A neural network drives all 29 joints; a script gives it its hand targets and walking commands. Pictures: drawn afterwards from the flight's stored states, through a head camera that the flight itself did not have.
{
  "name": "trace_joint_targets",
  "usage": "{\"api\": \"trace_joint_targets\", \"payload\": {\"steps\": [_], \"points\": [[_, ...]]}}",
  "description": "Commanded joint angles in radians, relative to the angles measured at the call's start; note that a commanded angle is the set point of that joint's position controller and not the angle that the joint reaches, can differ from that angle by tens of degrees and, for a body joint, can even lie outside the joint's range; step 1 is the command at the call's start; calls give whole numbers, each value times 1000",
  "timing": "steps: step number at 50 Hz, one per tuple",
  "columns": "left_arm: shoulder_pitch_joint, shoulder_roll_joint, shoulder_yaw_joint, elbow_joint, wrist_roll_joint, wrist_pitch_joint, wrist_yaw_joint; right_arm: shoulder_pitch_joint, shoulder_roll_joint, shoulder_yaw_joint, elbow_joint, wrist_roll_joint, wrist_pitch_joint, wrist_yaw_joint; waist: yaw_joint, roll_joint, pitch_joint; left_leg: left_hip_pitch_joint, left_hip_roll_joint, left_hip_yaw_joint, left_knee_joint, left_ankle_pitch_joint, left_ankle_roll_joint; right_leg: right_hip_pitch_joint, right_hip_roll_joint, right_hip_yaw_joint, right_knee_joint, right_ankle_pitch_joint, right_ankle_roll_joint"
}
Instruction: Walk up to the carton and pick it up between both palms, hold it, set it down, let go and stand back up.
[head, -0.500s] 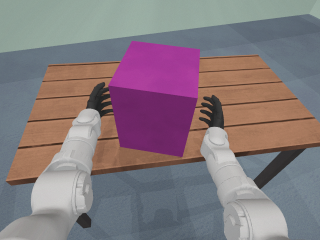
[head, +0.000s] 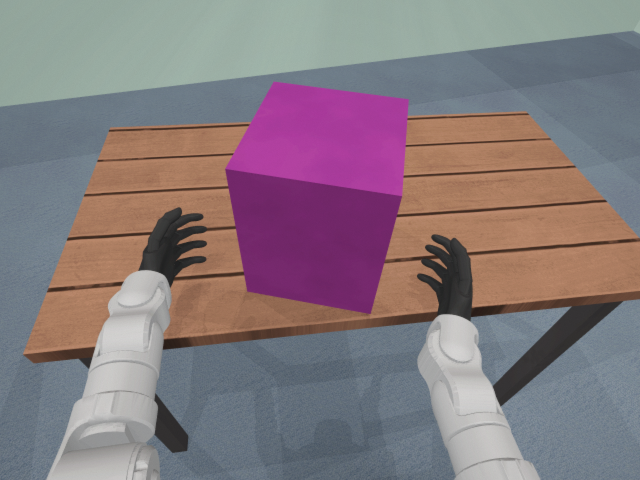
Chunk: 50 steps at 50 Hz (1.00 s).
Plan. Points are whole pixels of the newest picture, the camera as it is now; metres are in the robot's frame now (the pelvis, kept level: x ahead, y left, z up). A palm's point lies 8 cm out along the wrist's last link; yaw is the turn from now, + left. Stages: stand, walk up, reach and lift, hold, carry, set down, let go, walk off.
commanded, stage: set down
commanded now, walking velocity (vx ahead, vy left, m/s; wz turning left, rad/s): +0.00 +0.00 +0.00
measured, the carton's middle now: (323, 200) +0.49 -0.01 +0.06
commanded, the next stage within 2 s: none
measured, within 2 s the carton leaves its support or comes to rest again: neither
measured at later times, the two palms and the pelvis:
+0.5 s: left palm (107, 338) +0.27 +0.25 +0.06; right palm (480, 366) +0.22 -0.16 +0.06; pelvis +0.00 +0.00 +0.00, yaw +0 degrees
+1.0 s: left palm (76, 404) +0.20 +0.26 +0.05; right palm (490, 402) +0.19 -0.17 +0.05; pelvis +0.02 +0.00 +0.00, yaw +0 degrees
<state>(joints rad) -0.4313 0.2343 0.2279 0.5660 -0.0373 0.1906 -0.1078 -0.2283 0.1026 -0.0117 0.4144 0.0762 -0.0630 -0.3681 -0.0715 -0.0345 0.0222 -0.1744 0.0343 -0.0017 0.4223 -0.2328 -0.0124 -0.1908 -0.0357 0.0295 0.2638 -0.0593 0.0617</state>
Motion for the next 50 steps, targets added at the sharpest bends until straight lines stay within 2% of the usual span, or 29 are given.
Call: {"api": "trace_joint_targets", "payload": {"steps": [1, 5, 8, 10, 15, 20, 25, 28, 35, 43, 50], "points": [[-159, 212, -49, -356, -26, 5, -37, -39, -123, 95, -284, 84, 5, -10, 64, 144, -279, 113, -35, 125, -69, 244, -64, 371, 93, -69, 20, 91, -49], [-22, 217, -38, -474, -21, 40, -53, 88, -125, 121, -393, 95, 19, -14, 77, 149, -265, 156, -38, 121, -54, 304, -70, 379, 91, -68, 18, 117, -51], [53, 229, -42, -556, -33, 59, -62, 156, -128, 131, -489, 95, 34, -13, 84, 146, -242, 160, -38, 117, -52, 295, -70, 366, 88, -68, 17, 96, -55], [90, 239, -54, -598, -51, 65, -63, 194, -126, 128, -544, 89, 53, -9, 85, 144, -211, 138, -36, 115, -61, 242, -66, 350, 84, -66, 16, 50, -59], [139, 280, -92, -651, -107, 62, -57, 263, -116, 114, -642, 69, 136, 8, 92, 138, -123, 25, -19, 111, -119, 5, -35, 328, 66, -56, 12, -106, -67], [203, 318, -113, -699, -154, 57, -56, 339, -117, 106, -706, 70, 209, 19, 94, 157, -109, -30, 2, 100, -143, -58, -18, 351, 57, -52, 32, -123, -65], [340, 332, -101, -739, -170, 72, -67, 450, -117, 117, -766, 76, 249, 21, 103, 155, -92, -28, 2, 94, -137, -9, -19, 375, 43, -40, 27, -101, -66], [419, 340, -82, -773, -174, 74, -71, 506, -109, 132, -813, 77, 259, 21, 119, 144, -81, -16, -4, 93, -129, 18, -19, 365, 34, -34, 19, -107, -69], [612, 343, -62, -902, -192, 29, -66, 654, -78, 152, -937, 70, 246, 30, 150, 149, -48, -16, 0, 86, -117, 88, -25, 344, 26, -30, 24, -91, -78], [731, 336, -80, -993, -219, -39, -62, 791, -62, 128, -942, 45, 221, 47, 127, 178, -7, -51, 11, 65, -116, 121, -38, 344, 26, -20, 35, -75, -91], [789, 304, -87, -936, -208, -50, -60, 800, -98, 113, -893, 42, 197, 72, 123, 189, 20, -89, 13, 54, -125, 129, -43, 361, 38, -22, 45, -77, -96]]}}
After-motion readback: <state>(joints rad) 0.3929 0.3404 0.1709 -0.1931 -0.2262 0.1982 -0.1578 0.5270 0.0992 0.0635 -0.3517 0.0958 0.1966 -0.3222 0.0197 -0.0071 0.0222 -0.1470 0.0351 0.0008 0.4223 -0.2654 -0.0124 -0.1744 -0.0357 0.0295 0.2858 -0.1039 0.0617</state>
